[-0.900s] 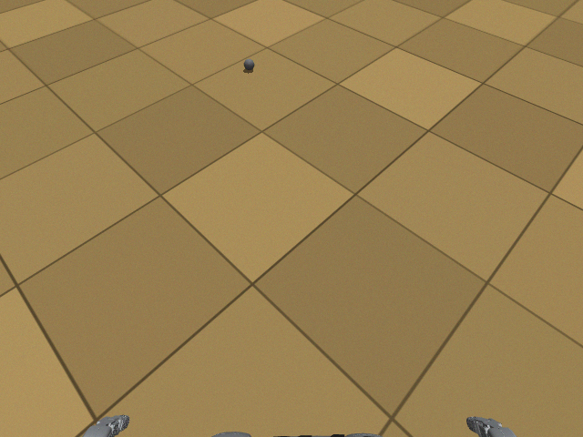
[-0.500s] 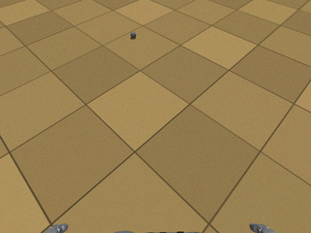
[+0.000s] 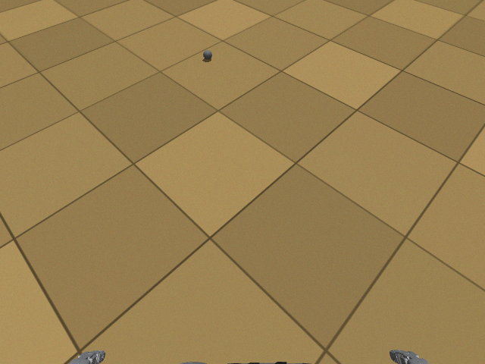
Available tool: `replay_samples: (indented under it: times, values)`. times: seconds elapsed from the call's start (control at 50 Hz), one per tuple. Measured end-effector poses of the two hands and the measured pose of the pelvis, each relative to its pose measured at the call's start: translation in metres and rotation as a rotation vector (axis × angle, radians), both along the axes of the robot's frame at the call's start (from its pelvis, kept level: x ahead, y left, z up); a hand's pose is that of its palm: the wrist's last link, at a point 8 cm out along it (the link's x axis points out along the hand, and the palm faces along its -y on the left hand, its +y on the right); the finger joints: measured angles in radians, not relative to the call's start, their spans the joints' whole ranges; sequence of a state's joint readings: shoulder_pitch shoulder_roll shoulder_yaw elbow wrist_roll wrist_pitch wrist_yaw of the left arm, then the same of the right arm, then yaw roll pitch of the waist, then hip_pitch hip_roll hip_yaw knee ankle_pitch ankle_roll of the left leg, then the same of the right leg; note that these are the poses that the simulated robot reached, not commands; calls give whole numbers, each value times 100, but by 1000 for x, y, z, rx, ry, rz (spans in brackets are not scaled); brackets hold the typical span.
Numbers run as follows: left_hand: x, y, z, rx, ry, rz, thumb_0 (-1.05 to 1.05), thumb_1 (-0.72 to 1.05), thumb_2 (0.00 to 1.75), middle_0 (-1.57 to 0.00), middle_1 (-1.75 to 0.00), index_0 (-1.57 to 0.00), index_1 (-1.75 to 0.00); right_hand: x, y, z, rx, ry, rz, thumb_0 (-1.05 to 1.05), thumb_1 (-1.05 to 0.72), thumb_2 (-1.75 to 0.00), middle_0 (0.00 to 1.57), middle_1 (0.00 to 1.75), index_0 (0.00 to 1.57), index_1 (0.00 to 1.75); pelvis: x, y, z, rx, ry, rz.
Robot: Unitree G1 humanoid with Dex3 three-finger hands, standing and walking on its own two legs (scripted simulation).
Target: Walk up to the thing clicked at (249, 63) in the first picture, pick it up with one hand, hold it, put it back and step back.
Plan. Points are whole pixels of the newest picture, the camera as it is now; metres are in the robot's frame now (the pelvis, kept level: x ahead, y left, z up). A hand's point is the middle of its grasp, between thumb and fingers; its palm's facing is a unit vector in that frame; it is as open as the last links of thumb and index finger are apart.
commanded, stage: stand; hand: left
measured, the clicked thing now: (207, 54) +2.24 +0.28 -0.75
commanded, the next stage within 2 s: walk up in 0.22 s
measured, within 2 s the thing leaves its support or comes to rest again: neither
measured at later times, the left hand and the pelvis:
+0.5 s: hand (100, 325) +0.17 +0.28 -0.13, palm faces -0.25 -0.85 -0.47, open 7.4 cm; pelvis +0.05 -0.01 -0.02, yaw -15 degrees
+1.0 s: hand (140, 183) +0.55 +0.30 -0.18, palm faces -0.50 -0.68 -0.54, open 7.4 cm; pelvis +0.37 +0.03 -0.06, yaw -32 degrees
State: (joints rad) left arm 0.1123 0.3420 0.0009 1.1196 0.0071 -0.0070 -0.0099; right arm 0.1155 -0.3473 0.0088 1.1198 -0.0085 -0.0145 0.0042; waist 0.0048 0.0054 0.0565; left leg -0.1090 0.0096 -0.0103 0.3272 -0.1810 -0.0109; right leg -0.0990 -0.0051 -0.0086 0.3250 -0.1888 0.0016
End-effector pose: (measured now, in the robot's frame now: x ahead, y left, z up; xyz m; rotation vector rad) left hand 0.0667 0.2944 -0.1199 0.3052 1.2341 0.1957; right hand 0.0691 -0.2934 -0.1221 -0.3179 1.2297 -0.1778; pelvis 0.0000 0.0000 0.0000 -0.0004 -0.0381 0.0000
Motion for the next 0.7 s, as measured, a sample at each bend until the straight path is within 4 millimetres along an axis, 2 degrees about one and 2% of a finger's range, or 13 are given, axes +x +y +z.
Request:
replay_samples:
  times: [0.24,0.34,0.38,0.42,0.48,0.54,0.58,0.62,0.7]
  values:
    - [0,1,0,-2,7,-2,0,90,90,-20,-30,-20,-30,2,0,-1,12,2,-1,1,-90,-90,21,30,20,30,2,0,0,3,11,-11]
    - [6,19,3,41,78,-105,0,90,90,-21,-30,-21,-30,15,-18,3,34,-145,-60,1,-90,-90,21,30,21,30,10,8,-10,22,60,-110]
    - [22,26,7,79,108,-150,0,90,90,-21,-30,-21,-30,12,-28,3,24,-196,-110,1,-90,-90,21,30,21,30,17,9,-13,27,68,-162]
    - [47,28,15,106,104,-189,1,90,90,-21,-30,-21,-30,7,-37,3,18,-213,-158,1,-90,-90,21,30,21,30,27,7,-13,34,67,-202]
    - [95,26,30,135,37,-239,1,90,90,-21,-30,-20,-30,3,-52,-3,16,-197,-197,1,-90,-90,21,30,20,30,46,-1,-15,34,56,-251]
    - [143,23,39,186,-45,-293,1,90,90,-21,-30,-20,-30,9,-73,-15,11,-189,-221,1,-90,-90,21,30,20,30,70,-16,-27,34,46,-294]
    - [167,22,38,230,-105,-307,0,90,90,-21,-30,-20,-30,22,-86,-25,-4,-177,-221,1,-90,-90,21,30,20,30,84,-24,-39,0,47,-308]
    - [181,20,38,255,-128,-308,0,90,90,-20,-30,-20,-30,42,-92,-27,-4,-174,-219,1,-90,-90,21,30,20,30,99,-27,-42,-26,50,-324]
    - [198,14,39,251,-59,-324,0,90,90,-20,-30,-20,-30,103,-89,-8,15,-257,-199,1,-91,-90,20,30,20,30,138,-25,-30,-45,39,-371]
